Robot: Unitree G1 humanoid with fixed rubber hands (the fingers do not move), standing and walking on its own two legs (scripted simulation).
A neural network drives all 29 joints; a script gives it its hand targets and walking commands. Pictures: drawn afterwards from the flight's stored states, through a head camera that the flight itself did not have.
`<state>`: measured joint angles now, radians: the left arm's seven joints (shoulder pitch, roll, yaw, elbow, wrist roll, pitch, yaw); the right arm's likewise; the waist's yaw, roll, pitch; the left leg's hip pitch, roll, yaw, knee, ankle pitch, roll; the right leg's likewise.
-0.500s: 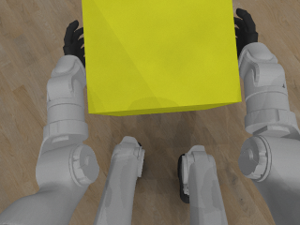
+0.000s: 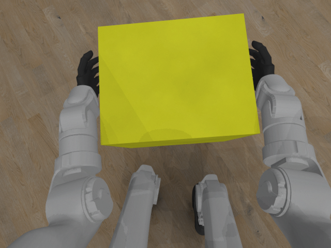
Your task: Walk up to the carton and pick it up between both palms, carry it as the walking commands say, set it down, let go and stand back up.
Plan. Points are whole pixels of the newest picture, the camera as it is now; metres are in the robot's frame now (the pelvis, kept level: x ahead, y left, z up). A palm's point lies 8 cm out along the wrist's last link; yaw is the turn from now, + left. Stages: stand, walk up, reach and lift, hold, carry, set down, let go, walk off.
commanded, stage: reach and lift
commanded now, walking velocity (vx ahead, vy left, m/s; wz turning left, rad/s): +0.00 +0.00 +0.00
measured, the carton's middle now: (174, 96) +0.47 +0.04 -0.14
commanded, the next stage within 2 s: none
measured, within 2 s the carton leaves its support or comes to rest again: neither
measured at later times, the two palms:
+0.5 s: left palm (70, 83) +0.43 +0.23 +0.01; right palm (280, 72) +0.49 -0.15 +0.01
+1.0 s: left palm (40, 77) +0.41 +0.23 +0.09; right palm (308, 65) +0.46 -0.15 +0.08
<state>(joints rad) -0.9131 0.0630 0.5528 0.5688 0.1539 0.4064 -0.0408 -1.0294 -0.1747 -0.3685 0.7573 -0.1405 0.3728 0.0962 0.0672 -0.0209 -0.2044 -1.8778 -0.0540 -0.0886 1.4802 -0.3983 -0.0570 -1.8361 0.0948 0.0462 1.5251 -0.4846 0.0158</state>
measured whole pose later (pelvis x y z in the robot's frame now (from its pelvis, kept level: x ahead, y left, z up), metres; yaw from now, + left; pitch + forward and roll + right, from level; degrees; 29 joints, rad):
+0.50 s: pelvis +0.02 +0.00 +0.06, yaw +0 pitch +41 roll -1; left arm -0.74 0.02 0.53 0.52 0.15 0.38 -0.06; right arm -0.83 -0.11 -0.38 0.68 -0.16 0.35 0.11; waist 0.07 -0.02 -0.23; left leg -1.60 -0.05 -0.10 1.25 -0.37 -0.05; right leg -1.55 0.09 0.06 1.29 -0.45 0.01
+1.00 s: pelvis +0.04 +0.00 +0.13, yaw +0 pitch +33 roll -1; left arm -0.58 -0.03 0.51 0.46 0.19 0.39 -0.09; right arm -0.66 -0.05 -0.38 0.60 -0.19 0.37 0.13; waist 0.07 -0.01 -0.21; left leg -1.25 -0.04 -0.10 0.97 -0.30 -0.04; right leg -1.20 0.08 0.08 1.00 -0.37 0.01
